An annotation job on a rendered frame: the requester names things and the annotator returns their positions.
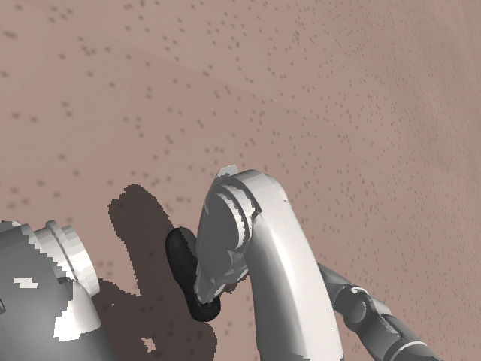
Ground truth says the right robot arm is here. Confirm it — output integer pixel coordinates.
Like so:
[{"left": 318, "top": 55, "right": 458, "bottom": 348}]
[{"left": 334, "top": 285, "right": 443, "bottom": 361}]

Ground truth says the right robot foot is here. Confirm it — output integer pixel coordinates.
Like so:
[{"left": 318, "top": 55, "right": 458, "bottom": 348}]
[{"left": 165, "top": 227, "right": 221, "bottom": 322}]

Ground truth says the right robot hand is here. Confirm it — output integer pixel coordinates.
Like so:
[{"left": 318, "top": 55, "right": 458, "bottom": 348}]
[{"left": 317, "top": 263, "right": 354, "bottom": 311}]

